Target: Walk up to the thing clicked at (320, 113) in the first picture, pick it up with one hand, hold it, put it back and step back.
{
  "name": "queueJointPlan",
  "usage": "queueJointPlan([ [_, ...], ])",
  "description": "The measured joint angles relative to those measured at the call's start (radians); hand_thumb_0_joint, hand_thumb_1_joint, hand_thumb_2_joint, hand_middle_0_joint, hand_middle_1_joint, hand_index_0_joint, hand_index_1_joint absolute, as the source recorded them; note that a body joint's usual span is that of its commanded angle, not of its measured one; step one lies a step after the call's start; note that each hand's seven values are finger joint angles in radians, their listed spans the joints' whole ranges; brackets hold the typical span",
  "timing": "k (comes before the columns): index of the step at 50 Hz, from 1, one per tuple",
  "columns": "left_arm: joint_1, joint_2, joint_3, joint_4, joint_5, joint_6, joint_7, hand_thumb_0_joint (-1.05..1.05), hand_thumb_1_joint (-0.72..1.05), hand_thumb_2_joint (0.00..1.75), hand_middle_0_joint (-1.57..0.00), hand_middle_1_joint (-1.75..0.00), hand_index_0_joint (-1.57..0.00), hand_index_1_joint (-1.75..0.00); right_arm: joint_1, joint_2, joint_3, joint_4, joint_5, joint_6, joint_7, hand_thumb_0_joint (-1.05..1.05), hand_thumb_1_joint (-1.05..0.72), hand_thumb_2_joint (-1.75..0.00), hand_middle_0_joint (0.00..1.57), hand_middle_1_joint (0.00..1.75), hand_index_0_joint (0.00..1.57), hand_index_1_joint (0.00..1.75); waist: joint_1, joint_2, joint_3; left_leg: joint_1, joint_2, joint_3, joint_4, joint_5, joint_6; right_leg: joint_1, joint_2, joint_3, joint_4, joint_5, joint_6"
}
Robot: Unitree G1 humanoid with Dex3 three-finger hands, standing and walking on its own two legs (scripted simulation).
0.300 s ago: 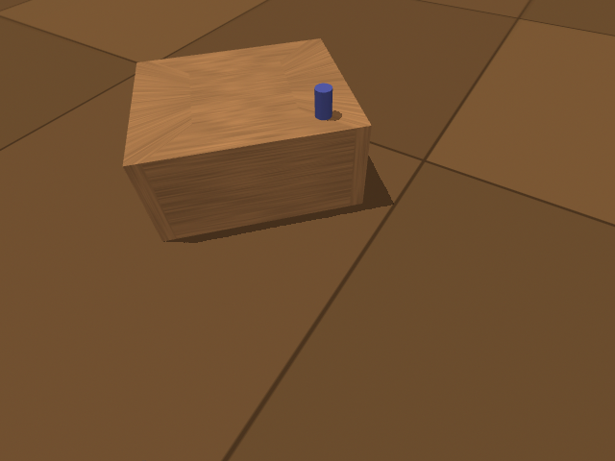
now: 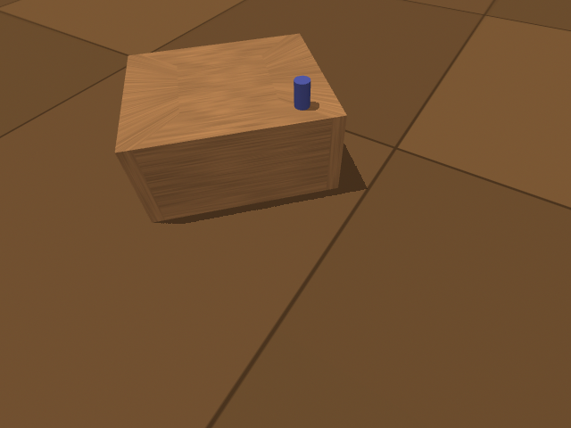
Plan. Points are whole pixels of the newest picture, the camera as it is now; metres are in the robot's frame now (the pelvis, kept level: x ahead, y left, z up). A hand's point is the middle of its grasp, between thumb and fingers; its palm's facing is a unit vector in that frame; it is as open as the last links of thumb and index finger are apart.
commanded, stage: stand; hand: right
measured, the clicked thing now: (302, 93) +1.34 +0.04 -0.30
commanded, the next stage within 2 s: walk up in 0.82 s
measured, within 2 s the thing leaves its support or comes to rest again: neither
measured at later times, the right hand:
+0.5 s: hand out of the picture +0.08 -0.25 -0.16, palm faces -0.03 +0.94 -0.33, open 7.4 cm
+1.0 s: hand out of the picture +0.10 -0.26 -0.15, palm faces -0.12 +0.92 -0.36, open 7.4 cm
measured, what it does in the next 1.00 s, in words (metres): stands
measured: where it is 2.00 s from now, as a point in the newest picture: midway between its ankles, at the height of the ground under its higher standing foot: (271, 351)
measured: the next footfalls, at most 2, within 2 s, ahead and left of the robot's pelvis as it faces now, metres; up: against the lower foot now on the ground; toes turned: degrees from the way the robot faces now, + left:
left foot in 1.16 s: +0.19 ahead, +0.22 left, +0.00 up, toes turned +13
right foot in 1.68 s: +0.48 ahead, +0.00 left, +0.00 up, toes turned +8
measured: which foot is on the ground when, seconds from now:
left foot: down 0.00-0.90, up 0.92-1.00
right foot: down 0.00-1.00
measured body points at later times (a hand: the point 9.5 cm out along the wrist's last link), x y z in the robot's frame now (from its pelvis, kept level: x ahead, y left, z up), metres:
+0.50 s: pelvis +0.00 +0.00 +0.00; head +0.02 +0.00 +0.45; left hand +0.08 +0.30 -0.13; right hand +0.08 -0.30 -0.13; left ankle +0.00 +0.12 -0.75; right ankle +0.00 -0.12 -0.75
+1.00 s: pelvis +0.02 +0.01 +0.00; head +0.03 +0.02 +0.44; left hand +0.06 +0.34 -0.12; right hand +0.11 -0.31 -0.13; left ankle +0.01 +0.13 -0.71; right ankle +0.00 -0.12 -0.75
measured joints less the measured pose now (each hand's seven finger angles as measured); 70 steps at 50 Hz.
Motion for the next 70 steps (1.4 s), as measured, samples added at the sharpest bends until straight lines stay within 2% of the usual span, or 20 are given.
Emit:
queueJointPlan([
  [41,0.004,0.005,0.002,-0.001,-0.001,0.002,0.001,0.00,0.90,0.90,-0.20,-0.30,-0.21,-0.30,0.009,-0.004,0.004,-0.002,0.000,0.001,-0.002,0.00,-0.90,-0.90,0.20,0.30,0.20,0.30,-0.001,-0.002,-0.006,0.017,-0.002,-0.002,-0.017,0.003,0.001,0.018,-0.002,-0.002,-0.018,0.003,0.002],
  [45,0.032,0.015,0.045,-0.051,0.022,-0.016,-0.037,0.00,0.90,0.90,-0.20,-0.30,-0.21,-0.30,0.070,-0.016,-0.034,-0.045,-0.019,0.002,0.033,0.00,-0.90,-0.90,0.20,0.30,0.20,0.30,-0.001,0.006,-0.032,-0.056,-0.007,-0.034,0.130,-0.180,0.037,-0.026,-0.001,-0.031,0.095,-0.181,-0.029],
  [47,0.053,0.027,0.063,-0.083,0.031,-0.033,-0.044,0.00,0.90,0.90,-0.21,-0.30,-0.21,-0.30,0.093,-0.027,-0.050,-0.054,-0.029,0.013,0.040,0.01,-0.90,-0.90,0.20,0.30,0.20,0.30,0.008,0.004,-0.043,-0.135,-0.005,-0.018,0.289,-0.226,0.036,-0.026,-0.008,-0.051,0.087,-0.143,-0.041],
  [49,0.073,0.040,0.076,-0.108,0.037,-0.046,-0.045,0.00,0.90,0.90,-0.21,-0.30,-0.21,-0.30,0.104,-0.041,-0.063,-0.063,-0.032,0.016,0.046,0.01,-0.90,-0.90,0.20,0.30,0.20,0.30,0.028,-0.005,-0.032,-0.207,0.001,0.002,0.420,-0.235,0.028,-0.006,-0.025,-0.060,0.059,-0.074,-0.040],
  [51,0.096,0.046,0.084,-0.117,0.039,-0.049,-0.044,0.00,0.90,0.90,-0.21,-0.30,-0.21,-0.30,0.109,-0.063,-0.075,-0.077,-0.030,0.010,0.057,0.01,-0.90,-0.90,0.20,0.30,0.20,0.30,0.037,0.009,-0.017,-0.257,0.028,-0.001,0.466,-0.235,0.022,0.035,-0.029,-0.077,0.028,-0.079,-0.029],
  [55,0.148,0.081,0.092,-0.123,0.041,-0.040,-0.052,0.00,0.90,0.90,-0.21,-0.30,-0.21,-0.30,0.118,-0.090,-0.095,-0.113,-0.025,0.000,0.079,0.01,-0.91,-0.90,0.20,0.30,0.20,0.30,0.043,0.013,-0.007,-0.301,0.084,-0.004,0.381,-0.175,0.008,0.105,-0.049,-0.107,0.014,-0.119,0.000],
  [58,0.172,0.114,0.099,-0.127,0.036,-0.029,-0.060,0.00,0.90,0.90,-0.21,-0.30,-0.21,-0.30,0.125,-0.096,-0.107,-0.139,-0.024,-0.013,0.086,0.01,-0.91,-0.90,0.20,0.30,0.20,0.30,0.042,0.000,-0.008,-0.285,0.103,0.013,0.277,-0.055,0.003,0.129,-0.076,-0.130,0.082,-0.197,0.026],
  [59,0.176,0.123,0.101,-0.127,0.035,-0.023,-0.060,0.00,0.90,0.90,-0.21,-0.30,-0.21,-0.30,0.127,-0.095,-0.112,-0.144,-0.024,-0.019,0.084,0.01,-0.91,-0.90,0.20,0.30,0.20,0.30,0.039,-0.012,-0.008,-0.277,0.094,0.024,0.273,0.007,-0.003,0.129,-0.095,-0.134,0.128,-0.237,0.029],
  [60,0.177,0.134,0.105,-0.126,0.034,-0.017,-0.059,0.00,0.90,0.90,-0.21,-0.30,-0.21,-0.30,0.122,-0.086,-0.116,-0.147,-0.024,-0.025,0.081,0.01,-0.91,-0.90,0.20,0.30,0.20,0.30,0.041,-0.043,-0.002,-0.273,0.070,0.043,0.304,-0.002,-0.004,0.119,-0.131,-0.124,0.193,-0.283,0.011],
  [61,0.180,0.139,0.107,-0.125,0.034,-0.010,-0.056,0.00,0.90,0.90,-0.20,-0.30,-0.21,-0.30,0.115,-0.079,-0.117,-0.156,-0.026,-0.034,0.077,0.01,-0.91,-0.90,0.20,0.30,0.20,0.30,0.044,-0.071,0.006,-0.269,0.048,0.068,0.340,-0.040,0.003,0.083,-0.165,-0.098,0.297,-0.305,-0.020],
  [62,0.179,0.133,0.106,-0.124,0.029,-0.002,-0.053,0.01,0.90,0.90,-0.20,-0.30,-0.20,-0.30,0.114,-0.076,-0.115,-0.171,-0.027,-0.044,0.073,0.01,-0.91,-0.90,0.20,0.30,0.20,0.30,0.035,-0.075,0.008,-0.271,0.041,0.076,0.371,-0.077,0.011,0.025,-0.157,-0.054,0.433,-0.327,-0.038],
  [63,0.171,0.125,0.100,-0.121,0.027,0.005,-0.052,0.01,0.90,0.90,-0.20,-0.30,-0.20,-0.30,0.117,-0.071,-0.113,-0.185,-0.021,-0.052,0.070,0.01,-0.91,-0.90,0.20,0.30,0.20,0.30,0.019,-0.067,0.012,-0.265,0.039,0.069,0.382,-0.101,0.019,-0.032,-0.126,-0.021,0.560,-0.343,-0.049],
  [65,0.144,0.117,0.082,-0.122,0.020,0.010,-0.053,0.01,0.90,0.90,-0.20,-0.30,-0.20,-0.30,0.135,-0.053,-0.101,-0.200,-0.010,-0.060,0.063,0.00,-0.91,-0.90,0.20,0.30,0.20,0.30,-0.005,-0.060,0.019,-0.226,0.032,0.052,0.345,-0.106,0.032,-0.139,-0.079,0.005,0.732,-0.310,-0.061],
  [66,0.133,0.115,0.075,-0.129,0.013,0.005,-0.055,0.01,0.91,0.90,-0.20,-0.30,-0.20,-0.30,0.147,-0.043,-0.090,-0.203,-0.007,-0.062,0.059,0.00,-0.91,-0.90,0.20,0.30,0.20,0.30,-0.010,-0.065,0.020,-0.199,0.026,0.050,0.308,-0.097,0.033,-0.191,-0.072,0.009,0.771,-0.269,-0.061],
  [70,0.104,0.107,0.067,-0.170,0.001,-0.007,-0.069,0.01,0.90,0.90,-0.20,-0.30,-0.20,-0.30,0.204,-0.020,-0.061,-0.205,0.003,-0.070,0.048,0.00,-0.90,-0.90,0.20,0.30,0.20,0.30,-0.022,-0.083,0.021,-0.085,-0.004,0.043,0.170,-0.072,0.034,-0.333,-0.090,0.018,0.720,-0.131,-0.036],
])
